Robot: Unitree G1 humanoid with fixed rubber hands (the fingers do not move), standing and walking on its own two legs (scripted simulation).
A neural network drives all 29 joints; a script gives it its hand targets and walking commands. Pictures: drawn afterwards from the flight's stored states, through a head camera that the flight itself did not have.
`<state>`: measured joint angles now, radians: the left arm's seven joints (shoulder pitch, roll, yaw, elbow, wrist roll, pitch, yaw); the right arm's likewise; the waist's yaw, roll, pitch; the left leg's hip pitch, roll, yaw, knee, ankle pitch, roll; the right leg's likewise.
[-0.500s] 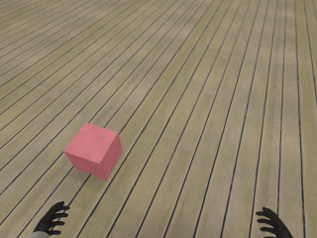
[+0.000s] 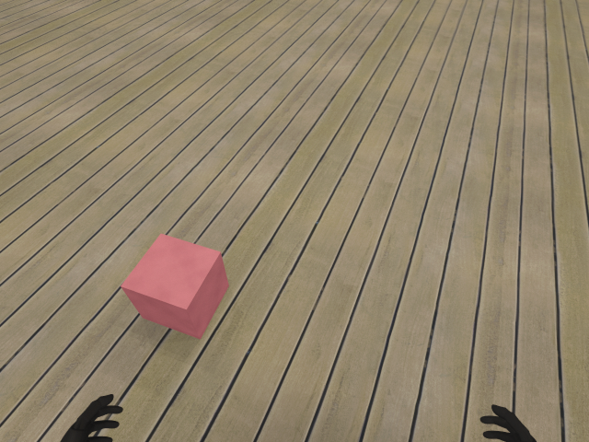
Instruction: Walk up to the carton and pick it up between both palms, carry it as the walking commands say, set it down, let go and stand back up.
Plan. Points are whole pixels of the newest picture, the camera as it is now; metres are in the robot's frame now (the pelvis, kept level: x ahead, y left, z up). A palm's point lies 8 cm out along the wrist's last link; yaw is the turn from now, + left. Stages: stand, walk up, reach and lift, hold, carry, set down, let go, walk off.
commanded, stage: stand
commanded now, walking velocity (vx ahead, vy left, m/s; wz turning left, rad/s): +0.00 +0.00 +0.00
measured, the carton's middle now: (180, 286) +0.69 +0.43 -0.66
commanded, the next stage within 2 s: walk up in 1.10 s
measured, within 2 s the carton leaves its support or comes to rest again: neither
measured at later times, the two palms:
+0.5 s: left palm out of the picture +0.10 +0.31 -0.10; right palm out of the picture +0.10 -0.31 -0.10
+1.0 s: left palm out of the picture +0.11 +0.31 -0.10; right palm out of the picture +0.11 -0.31 -0.10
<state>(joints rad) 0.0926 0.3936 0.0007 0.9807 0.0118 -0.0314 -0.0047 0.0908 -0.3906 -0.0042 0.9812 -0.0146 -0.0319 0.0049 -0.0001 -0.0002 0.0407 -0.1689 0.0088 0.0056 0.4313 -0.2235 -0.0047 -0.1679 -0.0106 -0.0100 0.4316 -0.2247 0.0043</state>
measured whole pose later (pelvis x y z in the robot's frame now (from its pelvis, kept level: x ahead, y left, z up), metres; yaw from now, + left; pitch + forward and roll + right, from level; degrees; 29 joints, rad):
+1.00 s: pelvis +0.01 +0.00 +0.01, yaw +0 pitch -2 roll +0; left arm 0.08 0.40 0.00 1.06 0.01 -0.02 0.00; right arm 0.08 -0.40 -0.01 1.06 -0.01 -0.02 0.00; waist 0.00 0.00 0.04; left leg -0.12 0.01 0.00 0.34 -0.19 -0.01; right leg -0.12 -0.01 -0.01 0.34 -0.19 0.01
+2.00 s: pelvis +0.20 +0.16 +0.00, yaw +21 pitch +0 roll -2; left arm 0.12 0.26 0.05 0.87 0.04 0.02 -0.02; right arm 0.32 -0.25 -0.04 0.93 -0.02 -0.04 0.01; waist -0.06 -0.04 0.08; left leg -0.17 0.01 -0.03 0.41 -0.24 0.02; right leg -0.55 -0.07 -0.07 0.91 -0.26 0.06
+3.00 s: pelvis +0.25 +0.24 +0.00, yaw +28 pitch +0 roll +0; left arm 0.23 0.25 0.03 0.96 0.02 0.05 0.02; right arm 0.18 -0.21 -0.02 0.93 -0.02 0.01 -0.03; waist 0.00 -0.03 0.02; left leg -0.24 0.01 0.05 0.44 -0.19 0.02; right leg -0.21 0.01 -0.01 0.55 -0.38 0.01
